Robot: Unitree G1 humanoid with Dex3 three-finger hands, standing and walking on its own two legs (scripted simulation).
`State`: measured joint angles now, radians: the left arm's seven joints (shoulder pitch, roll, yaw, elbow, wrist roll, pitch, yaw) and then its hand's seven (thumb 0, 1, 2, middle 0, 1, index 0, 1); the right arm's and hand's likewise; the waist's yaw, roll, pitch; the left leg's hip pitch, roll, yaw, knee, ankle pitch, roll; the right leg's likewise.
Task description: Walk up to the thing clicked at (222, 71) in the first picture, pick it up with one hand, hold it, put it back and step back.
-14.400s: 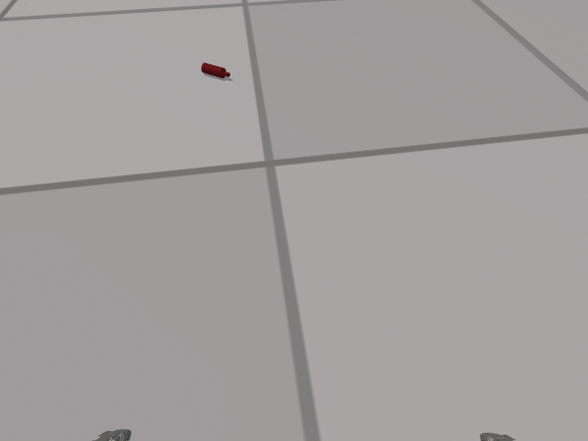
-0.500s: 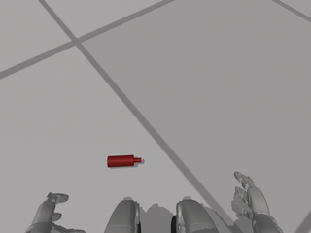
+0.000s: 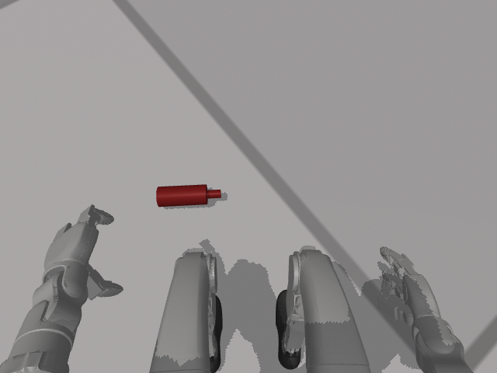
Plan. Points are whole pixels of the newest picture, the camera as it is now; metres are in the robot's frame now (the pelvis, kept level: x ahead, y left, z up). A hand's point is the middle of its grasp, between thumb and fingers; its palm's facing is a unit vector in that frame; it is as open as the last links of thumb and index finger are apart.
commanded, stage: rise first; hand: left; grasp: from above
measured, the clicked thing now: (189, 195) +0.48 +0.18 -0.50
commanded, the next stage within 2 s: none
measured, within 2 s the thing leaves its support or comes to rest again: neither
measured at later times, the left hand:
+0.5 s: hand (132, 216) +0.37 +0.28 -0.28, palm faces -0.48 -0.16 -0.86, open 14.0 cm
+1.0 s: hand (143, 205) +0.41 +0.27 -0.34, palm faces -0.46 -0.01 -0.89, open 14.0 cm
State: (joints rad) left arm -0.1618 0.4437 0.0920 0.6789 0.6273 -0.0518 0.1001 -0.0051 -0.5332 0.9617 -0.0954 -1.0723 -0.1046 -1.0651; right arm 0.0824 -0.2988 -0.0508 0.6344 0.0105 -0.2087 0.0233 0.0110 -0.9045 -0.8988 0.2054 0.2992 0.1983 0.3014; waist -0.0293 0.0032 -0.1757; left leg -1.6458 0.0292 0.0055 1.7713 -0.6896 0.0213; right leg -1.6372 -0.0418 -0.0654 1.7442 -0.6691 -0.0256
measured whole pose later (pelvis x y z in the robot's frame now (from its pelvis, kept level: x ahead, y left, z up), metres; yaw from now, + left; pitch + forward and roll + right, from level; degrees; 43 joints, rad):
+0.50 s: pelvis -0.04 +0.00 -0.13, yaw -3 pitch +35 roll -5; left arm -0.72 0.62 0.09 1.18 1.06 -0.22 0.26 0.00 -0.50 1.01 -0.08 -1.03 -0.09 -1.02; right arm 0.15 -0.27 -0.04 0.75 -0.06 -0.08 0.07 0.01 -0.88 -0.89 0.21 0.30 0.20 0.30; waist -0.13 0.01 -0.12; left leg -2.11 0.04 -0.03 2.16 -0.67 0.04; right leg -2.07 -0.05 -0.10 2.10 -0.64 -0.03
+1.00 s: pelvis -0.04 +0.01 -0.17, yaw -4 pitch +36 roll -6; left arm -0.86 0.68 0.10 1.34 1.27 -0.26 0.40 0.00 -0.50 0.98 -0.10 -1.00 -0.11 -0.99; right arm 0.14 -0.27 -0.02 0.75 -0.13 -0.06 0.12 0.00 -0.91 -0.90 0.20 0.30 0.20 0.30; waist -0.18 -0.01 -0.07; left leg -2.24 0.04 -0.04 2.30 -0.70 0.05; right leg -2.20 -0.05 -0.10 2.23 -0.66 -0.03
